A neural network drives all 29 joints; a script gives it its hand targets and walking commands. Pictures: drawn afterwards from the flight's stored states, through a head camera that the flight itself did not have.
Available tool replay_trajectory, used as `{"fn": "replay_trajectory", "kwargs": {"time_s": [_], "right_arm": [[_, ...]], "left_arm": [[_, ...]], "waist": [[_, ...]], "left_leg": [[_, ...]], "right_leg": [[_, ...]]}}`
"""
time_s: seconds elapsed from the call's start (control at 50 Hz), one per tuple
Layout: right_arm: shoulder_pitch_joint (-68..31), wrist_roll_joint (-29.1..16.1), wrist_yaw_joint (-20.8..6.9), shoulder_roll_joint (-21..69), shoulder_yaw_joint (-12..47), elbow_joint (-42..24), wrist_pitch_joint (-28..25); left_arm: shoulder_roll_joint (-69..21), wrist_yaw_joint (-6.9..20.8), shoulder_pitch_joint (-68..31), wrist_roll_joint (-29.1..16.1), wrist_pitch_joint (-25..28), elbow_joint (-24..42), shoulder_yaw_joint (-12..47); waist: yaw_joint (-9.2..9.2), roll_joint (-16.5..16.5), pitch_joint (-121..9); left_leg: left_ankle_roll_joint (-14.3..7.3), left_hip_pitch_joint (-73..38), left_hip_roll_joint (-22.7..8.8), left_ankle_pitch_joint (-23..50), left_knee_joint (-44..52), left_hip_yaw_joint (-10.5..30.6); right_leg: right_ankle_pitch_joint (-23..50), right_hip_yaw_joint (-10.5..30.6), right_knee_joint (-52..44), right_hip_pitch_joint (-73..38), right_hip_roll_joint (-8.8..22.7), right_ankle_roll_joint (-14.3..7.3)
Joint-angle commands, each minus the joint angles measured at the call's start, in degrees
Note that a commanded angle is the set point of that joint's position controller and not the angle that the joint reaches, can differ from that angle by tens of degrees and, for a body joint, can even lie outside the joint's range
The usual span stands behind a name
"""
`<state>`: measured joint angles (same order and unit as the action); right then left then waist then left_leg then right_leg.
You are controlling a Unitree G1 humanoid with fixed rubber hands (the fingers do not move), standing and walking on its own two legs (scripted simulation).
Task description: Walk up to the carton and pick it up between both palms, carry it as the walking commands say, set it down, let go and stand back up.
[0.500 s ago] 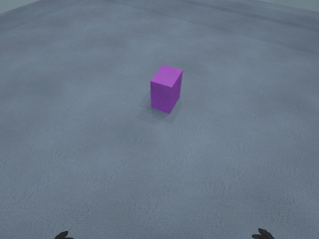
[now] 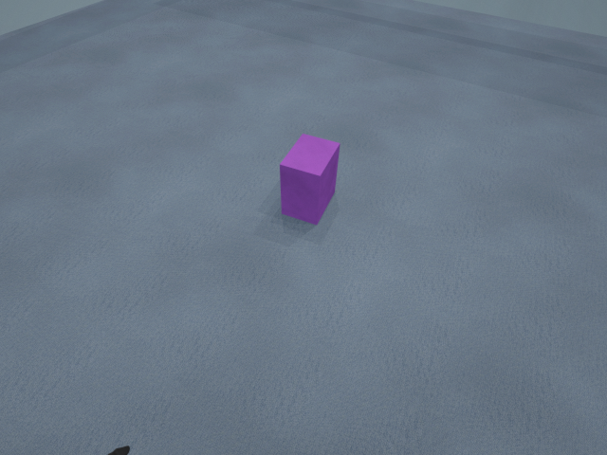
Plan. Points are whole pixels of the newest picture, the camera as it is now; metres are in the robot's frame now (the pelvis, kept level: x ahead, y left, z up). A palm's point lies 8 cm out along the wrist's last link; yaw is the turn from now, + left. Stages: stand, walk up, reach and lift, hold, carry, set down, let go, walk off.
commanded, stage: stand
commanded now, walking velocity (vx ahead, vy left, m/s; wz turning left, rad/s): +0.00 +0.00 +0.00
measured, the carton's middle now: (309, 179) +1.33 -0.03 -0.63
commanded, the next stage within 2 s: walk up in 1.16 s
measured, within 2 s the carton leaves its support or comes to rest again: neither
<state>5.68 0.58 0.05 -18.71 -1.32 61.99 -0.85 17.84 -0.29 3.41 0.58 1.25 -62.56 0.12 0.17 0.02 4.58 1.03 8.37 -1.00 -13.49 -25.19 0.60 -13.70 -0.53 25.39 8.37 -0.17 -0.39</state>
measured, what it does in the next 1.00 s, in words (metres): stands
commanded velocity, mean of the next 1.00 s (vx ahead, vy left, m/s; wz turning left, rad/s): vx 0.00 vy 0.00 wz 0.00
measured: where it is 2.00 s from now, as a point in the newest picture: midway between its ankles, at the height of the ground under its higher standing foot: outside the picture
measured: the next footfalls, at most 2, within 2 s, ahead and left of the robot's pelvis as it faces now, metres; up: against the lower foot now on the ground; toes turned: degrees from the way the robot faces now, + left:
right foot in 1.80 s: +0.24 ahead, -0.14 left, +0.00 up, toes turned -10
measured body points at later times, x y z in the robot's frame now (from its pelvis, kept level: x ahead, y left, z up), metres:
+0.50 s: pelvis +0.00 +0.01 +0.01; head +0.01 +0.01 +0.46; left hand +0.08 +0.30 -0.13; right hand +0.08 -0.29 -0.13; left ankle +0.00 +0.13 -0.74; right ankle +0.00 -0.11 -0.74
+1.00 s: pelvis +0.00 +0.01 +0.01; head +0.02 +0.01 +0.46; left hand +0.09 +0.30 -0.13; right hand +0.08 -0.29 -0.13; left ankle +0.00 +0.13 -0.74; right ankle +0.00 -0.11 -0.74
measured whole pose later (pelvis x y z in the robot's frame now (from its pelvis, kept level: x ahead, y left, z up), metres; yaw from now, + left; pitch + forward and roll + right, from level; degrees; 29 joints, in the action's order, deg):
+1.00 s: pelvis +0.00 +0.01 +0.01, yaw +0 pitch -3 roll +0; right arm 5.1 0.4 -0.1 -19.1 -1.3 64.1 -0.7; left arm 18.4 -0.2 5.3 0.6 0.9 -64.2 0.1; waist 0.3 0.1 4.8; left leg 0.2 5.9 -0.2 -10.6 -19.0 -0.2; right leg -10.7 0.2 19.3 6.2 0.7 0.6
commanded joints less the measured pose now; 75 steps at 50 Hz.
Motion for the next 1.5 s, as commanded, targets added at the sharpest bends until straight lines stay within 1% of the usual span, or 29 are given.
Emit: {"fn": "replay_trajectory", "kwargs": {"time_s": [0.0, 0.02, 0.04, 0.14, 0.16, 0.2, 0.22, 0.34, 0.38, 0.5, 0.54, 0.7, 0.78, 0.96, 1.08, 1.1, 1.14, 1.2, 1.26, 1.3, 1.32, 1.34, 1.36, 1.38, 1.4, 1.42, 1.44, 1.46, 1.48], "right_arm": [[-2.66, 0.15, 0.55, -11.09, -2.01, -3.36, -1.32], [-2.48, -0.16, 0.69, -11.37, -2.01, -2.67, -1.24], [-3.54, -0.18, 0.65, -11.6, -2.33, -2.75, -1.38], [-2.56, 0.0, 0.54, -12.5, -2.26, -2.67, -1.43], [-3.51, -0.32, 0.74, -11.57, -2.09, -1.95, -1.28], [-2.89, 0.01, 0.31, -10.9, -2.27, -2.24, -1.36], [-3.04, 0.06, 0.36, -12.83, -2.58, -2.33, -1.35], [-2.76, -0.28, 0.41, -11.61, -2.27, -1.56, -1.29], [-3.04, 0.15, 0.36, -12.31, -2.73, -1.84, -1.19], [-2.89, -0.26, 0.23, -10.61, -1.98, -1.38, -1.09], [-3.3, -0.59, 0.4, -11.31, -2.04, -1.67, -1.15], [-4.42, -0.11, 0.58, -13.63, -2.43, -0.79, -1.07], [-2.86, -0.03, 0.29, -11.07, -1.75, -0.94, -0.98], [-2.48, -0.37, 0.58, -11.98, -2.01, -0.99, -0.86], [-4.16, -0.26, 0.69, -12.13, -2.0, -1.38, -0.95], [-2.81, -0.28, 0.55, -11.96, -1.84, -0.5, -0.9], [-3.63, -0.08, 0.5, -12.33, -2.09, -0.3, -0.85], [-0.84, -0.34, 0.45, -12.54, -2.31, -0.13, -1.02], [-2.27, -0.44, 0.69, -12.88, -1.92, -0.4, -1.04], [-2.41, -0.41, 0.55, -12.15, -2.35, -1.45, -1.14], [-3.23, -0.3, 0.77, -12.16, -1.89, -1.4, -1.2], [-1.01, 0.86, -1.79, -6.72, -2.17, -4.15, 1.22], [-3.31, 1.01, -1.75, -4.82, -0.91, -6.11, 1.78], [-2.61, 1.01, -1.94, -3.8, -0.68, -6.17, 1.96], [2.99, 1.1, -1.49, -2.74, -1.1, -4.78, 1.11], [8.03, 1.17, -1.11, -4.0, -1.98, -2.32, -0.08], [15.9, 1.04, -0.55, -3.63, -1.68, 0.95, -1.13], [20.31, 1.2, 0.12, -10.12, -3.31, 1.36, -1.55], [19.42, 1.13, 0.32, -12.08, -3.71, 0.95, -1.4]], "left_arm": [[12.17, -0.37, -3.25, -0.07, 0.59, 2.93, -2.08], [11.67, -0.34, -2.73, 0.04, 0.72, 3.06, -1.82], [11.92, -0.21, -2.51, -0.28, 0.72, 2.49, -2.43], [13.75, -0.17, -3.33, 0.22, 0.88, 2.62, -2.35], [12.1, -0.23, -2.68, 0.04, 1.11, 2.05, -2.19], [14.14, -0.27, -2.56, 0.05, 1.26, 2.0, -2.25], [12.82, -0.15, -2.28, 0.22, 1.26, 1.76, -2.11], [13.26, -0.32, -2.16, 0.03, 0.79, 1.68, -2.11], [11.54, -0.42, -0.16, 0.22, 1.06, 1.68, -1.79], [12.57, -0.44, -0.93, 0.02, 1.06, 1.69, -1.62], [13.14, -0.5, -1.58, -0.31, 0.97, 1.66, -1.73], [12.66, -0.56, -0.36, 0.2, 0.57, 1.09, -1.9], [14.61, -0.56, -0.92, -0.25, 0.84, 1.4, -2.41], [13.82, -0.71, -0.25, -0.28, 0.87, 2.08, -2.16], [12.57, -0.87, -0.15, -0.3, 0.61, 2.26, -2.12], [14.21, -0.82, -0.58, -0.03, 0.54, 2.02, -2.1], [14.22, -0.66, -0.3, -0.02, 0.24, 1.76, -2.2], [13.61, -0.48, -0.23, -0.16, 0.45, 2.09, -1.89], [13.14, -0.79, 0.45, -0.26, 0.74, 2.77, -2.24], [12.62, -0.52, 0.94, 0.08, 0.51, 1.63, -1.7], [11.72, -0.58, 0.37, 0.0, 0.6, 2.24, -1.91], [11.31, -0.71, 11.73, -0.42, -1.62, 0.78, -3.43], [12.53, 0.89, 7.7, 0.57, -2.28, 1.54, -4.38], [12.69, 1.13, 1.52, 0.44, -2.44, 3.83, -4.2], [11.28, 0.99, -0.94, 0.56, -2.24, 4.41, -4.28], [10.29, 1.0, -0.79, 0.58, -1.47, 4.06, -3.96], [7.74, 1.14, -3.2, 0.29, -0.81, 5.52, -3.78], [3.97, 1.57, -4.74, 0.72, 0.1, 8.67, -2.29], [4.61, 1.94, -8.2, 1.41, 0.25, 10.34, -2.84]], "waist": [[-0.65, -1.4, -5.15], [-0.63, 1.22, -3.69], [-1.09, -0.53, -5.09], [0.23, 1.94, -4.68], [-0.84, 0.63, -5.75], [0.22, -2.38, -4.69], [-0.29, 1.83, -5.37], [0.03, -3.11, -5.54], [-0.12, 1.52, -5.17], [0.37, -1.4, -7.39], [0.7, 1.77, -6.65], [-0.82, -0.36, -2.97], [0.19, -0.58, -2.99], [0.07, -0.33, -7.09], [-0.92, 0.11, -7.29], [0.15, -1.49, -4.57], [0.11, 1.17, -4.4], [-0.16, -1.86, -5.19], [-0.52, 1.03, -6.55], [0.01, -0.93, -5.7], [-0.43, -0.55, -3.65], [-2.47, 4.01, -6.32], [-2.62, -9.77, -2.08], [0.07, -16.26, 1.65], [2.63, -13.25, 1.75], [4.22, -7.34, -0.95], [7.7, 2.14, -4.17], [9.75, 15.51, -4.57], [8.11, 9.83, -2.28]], "left_leg": [[-2.67, -1.71, -5.7, 8.69, 6.25, 5.23], [-3.05, -0.58, -6.03, 7.21, 7.62, 5.08], [-2.96, -0.4, -5.93, 6.6, 7.68, 5.2], [-2.45, -3.04, -5.95, 11.14, 7.96, 4.47], [-3.23, -2.26, -6.72, 9.62, 8.42, 5.2], [-2.37, -3.94, -6.06, 9.04, 8.69, 4.94], [-2.45, -3.47, -6.03, 9.6, 8.69, 4.44], [-2.61, -4.16, -6.4, 9.03, 9.7, 5.87], [-2.32, -4.36, -5.87, 7.38, 9.05, 4.99], [-2.97, -4.57, -6.52, 9.37, 9.45, 5.49], [-2.41, -4.61, -6.47, 12.01, 9.0, 4.84], [-2.61, -1.52, -6.42, 5.85, 10.5, 5.62], [-3.12, -1.68, -6.35, 6.24, 9.86, 5.37], [-2.69, -5.71, -6.7, 17.07, 8.64, 4.24], [-2.69, -3.84, -6.6, 16.55, 8.81, 4.86], [-2.53, -2.75, -6.32, 15.57, 9.13, 4.81], [-2.13, -3.76, -6.47, 14.55, 9.69, 4.24], [-2.34, -4.37, -6.74, 15.56, 9.47, 4.39], [-2.91, -5.31, -7.28, 17.04, 9.52, 4.63], [-2.14, -4.98, -6.61, 16.87, 9.75, 4.75], [-2.29, -3.46, -6.52, 14.91, 9.52, 4.33], [-0.93, 9.86, -1.22, -16.52, -2.48, -1.83], [-0.99, 12.08, -2.15, -18.76, -5.79, -2.25], [-0.22, 7.84, -0.27, -13.14, -11.2, -5.64], [-0.48, 1.87, -0.03, -11.75, -9.12, -6.2], [-1.79, -3.98, -0.89, -10.49, -3.7, -4.64], [-4.5, -12.65, -5.41, -14.82, 6.83, 3.52], [-9.18, -19.17, -19.33, -27.33, 17.25, 25.32], [-12.32, -17.06, -24.81, -31.08, 20.37, 31.78]], "right_leg": [[7.26, 5.78, -7.27, -0.23, 6.61, -1.48], [6.98, 6.28, -7.72, -0.28, 6.68, -1.61], [6.54, 6.09, -8.01, -1.2, 6.48, -1.12], [10.57, 6.16, -8.53, -1.3, 7.01, -1.18], [9.07, 6.04, -8.74, -2.08, 7.33, -1.01], [8.24, 5.65, -9.62, -0.29, 6.59, -1.06], [8.09, 6.13, -9.05, -0.92, 7.18, -1.07], [6.67, 5.79, -9.93, -0.48, 6.93, -1.1], [6.32, 5.78, -9.85, -0.35, 6.85, -0.55], [9.55, 5.83, -8.95, -2.39, 7.42, -0.68], [8.9, 5.87, -9.11, -1.13, 7.39, -0.8], [5.76, 5.96, -10.78, -0.98, 7.28, -0.8], [7.71, 7.47, -10.39, -0.77, 7.56, -0.88], [14.66, 5.66, -8.89, -3.48, 7.52, -0.38], [14.39, 5.9, -8.83, -4.82, 8.04, -0.85], [14.68, 5.3, -8.71, -4.19, 7.6, -0.72], [13.31, 5.79, -9.22, -3.11, 7.93, -0.28], [14.23, 5.59, -9.1, -3.37, 7.7, -0.23], [14.18, 6.29, -8.67, -4.01, 7.76, -0.95], [14.72, 4.86, -8.73, -3.67, 7.44, -0.03], [13.52, 5.67, -9.43, -3.09, 7.71, -0.22], [-23.79, 14.89, -8.65, -5.15, 15.91, -4.48], [-34.2, 17.21, -14.22, 3.64, 15.94, -6.33], [-34.38, 15.18, -16.83, 11.63, 15.77, -5.98], [-31.03, 12.8, -15.86, 15.28, 14.34, -6.22], [-28.5, 10.47, -9.97, 16.59, 11.8, -5.31], [-23.11, 3.83, 2.69, 21.45, 7.6, -2.03], [-18.36, -1.26, 19.63, 34.83, 2.62, 0.63], [-13.71, 0.04, 28.15, 38.85, 5.18, 0.85]]}}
